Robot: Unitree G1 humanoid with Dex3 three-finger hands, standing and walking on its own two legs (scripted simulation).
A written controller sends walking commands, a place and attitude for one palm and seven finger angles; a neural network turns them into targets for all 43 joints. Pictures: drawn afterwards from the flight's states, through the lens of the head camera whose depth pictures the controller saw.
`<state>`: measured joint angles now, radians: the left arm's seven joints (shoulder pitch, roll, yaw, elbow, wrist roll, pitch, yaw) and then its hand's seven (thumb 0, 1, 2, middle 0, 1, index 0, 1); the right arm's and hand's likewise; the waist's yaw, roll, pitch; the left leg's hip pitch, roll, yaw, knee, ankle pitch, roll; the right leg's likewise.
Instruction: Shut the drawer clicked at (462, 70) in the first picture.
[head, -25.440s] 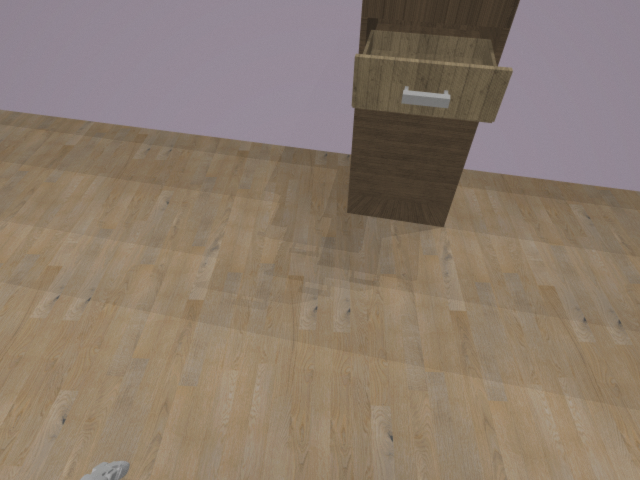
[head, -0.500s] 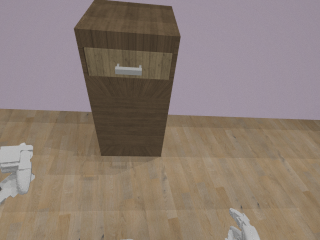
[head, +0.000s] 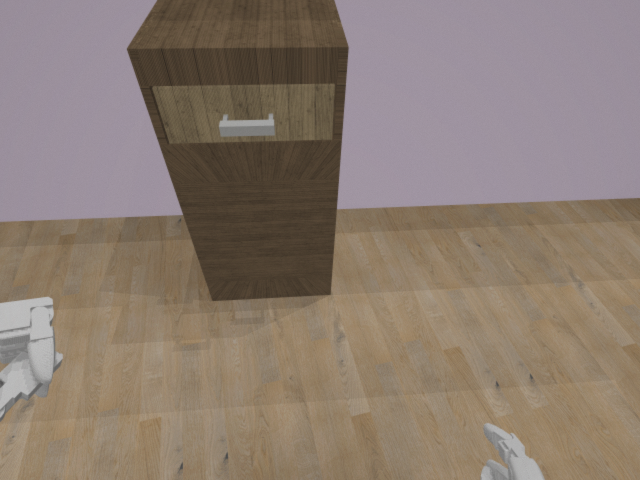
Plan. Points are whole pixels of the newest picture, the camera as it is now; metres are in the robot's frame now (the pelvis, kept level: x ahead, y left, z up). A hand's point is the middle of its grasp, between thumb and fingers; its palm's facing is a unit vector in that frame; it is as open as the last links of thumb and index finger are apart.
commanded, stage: stop stepping back and stand still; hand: left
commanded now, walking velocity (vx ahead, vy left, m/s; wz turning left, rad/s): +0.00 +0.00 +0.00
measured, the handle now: (248, 122) +0.83 +0.21 +0.00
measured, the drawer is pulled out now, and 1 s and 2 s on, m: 0.00 0.00 0.00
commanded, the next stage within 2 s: let the arm hang, fingers relaxed in 0.32 s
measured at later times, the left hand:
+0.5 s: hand (98, 373) +0.21 +0.25 +0.07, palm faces +0.20 -0.84 -0.51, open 3.2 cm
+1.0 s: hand out of the picture -0.05 +0.23 -0.16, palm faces +0.02 -0.97 -0.26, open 5.3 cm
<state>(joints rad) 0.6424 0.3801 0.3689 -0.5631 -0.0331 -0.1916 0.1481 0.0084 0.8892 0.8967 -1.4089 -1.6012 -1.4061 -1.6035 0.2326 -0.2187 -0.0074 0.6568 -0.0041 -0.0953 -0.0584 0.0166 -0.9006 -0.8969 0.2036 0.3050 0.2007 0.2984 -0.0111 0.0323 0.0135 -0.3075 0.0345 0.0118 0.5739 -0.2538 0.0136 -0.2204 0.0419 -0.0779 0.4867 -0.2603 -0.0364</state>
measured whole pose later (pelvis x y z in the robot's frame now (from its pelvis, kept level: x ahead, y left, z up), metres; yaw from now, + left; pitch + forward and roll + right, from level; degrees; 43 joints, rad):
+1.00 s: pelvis -0.01 +0.02 +0.01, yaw +2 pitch -1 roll -1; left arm 0.30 0.25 0.01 1.16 0.02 0.02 0.02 0.00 0.91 0.90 -0.57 -0.72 -0.56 -0.72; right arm 0.27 -0.19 -0.01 1.13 -0.02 0.02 -0.02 0.01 -0.91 -0.90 0.20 0.30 0.20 0.30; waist 0.00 0.01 0.09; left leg -0.24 -0.03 0.00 0.43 -0.17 0.04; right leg -0.16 -0.01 -0.09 0.39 -0.20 -0.01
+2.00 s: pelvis +0.01 +0.00 +0.01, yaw +1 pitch -2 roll +0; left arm 0.18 0.24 0.01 1.16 0.01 -0.01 0.02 0.00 0.91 0.90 -0.20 -0.30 -0.20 -0.30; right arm 0.18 -0.23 -0.01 1.16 -0.02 0.00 -0.02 0.01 -0.91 -0.90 0.20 0.30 0.20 0.30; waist -0.01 0.02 0.06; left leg -0.16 -0.01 0.02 0.35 -0.17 0.01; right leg -0.10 0.01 -0.07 0.34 -0.21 -0.03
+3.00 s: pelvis +0.03 -0.01 +0.02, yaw +0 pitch -2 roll +0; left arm 0.16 0.26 0.01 1.15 0.01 -0.02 0.01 0.00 0.91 0.90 -0.20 -0.30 -0.20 -0.30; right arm 0.16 -0.26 -0.01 1.16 -0.02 -0.01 -0.02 0.01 -0.91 -0.90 0.20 0.30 0.20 0.30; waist -0.01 0.01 0.04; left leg -0.12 0.01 0.02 0.32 -0.17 0.00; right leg -0.07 0.02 -0.07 0.30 -0.21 -0.04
